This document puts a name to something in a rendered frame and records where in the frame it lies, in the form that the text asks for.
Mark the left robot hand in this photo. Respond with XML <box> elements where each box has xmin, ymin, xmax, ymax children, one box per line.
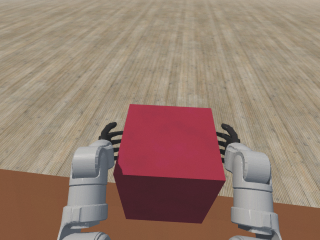
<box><xmin>98</xmin><ymin>122</ymin><xmax>123</xmax><ymax>161</ymax></box>

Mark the robot right forearm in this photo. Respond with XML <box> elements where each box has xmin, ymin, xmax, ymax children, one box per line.
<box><xmin>224</xmin><ymin>142</ymin><xmax>282</xmax><ymax>240</ymax></box>

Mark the right robot hand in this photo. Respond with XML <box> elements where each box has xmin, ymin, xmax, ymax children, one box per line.
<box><xmin>216</xmin><ymin>123</ymin><xmax>241</xmax><ymax>163</ymax></box>

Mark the robot left forearm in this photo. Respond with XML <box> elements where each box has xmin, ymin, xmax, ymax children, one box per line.
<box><xmin>57</xmin><ymin>139</ymin><xmax>115</xmax><ymax>240</ymax></box>

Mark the carton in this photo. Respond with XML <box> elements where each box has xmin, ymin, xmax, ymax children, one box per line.
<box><xmin>113</xmin><ymin>104</ymin><xmax>226</xmax><ymax>224</ymax></box>

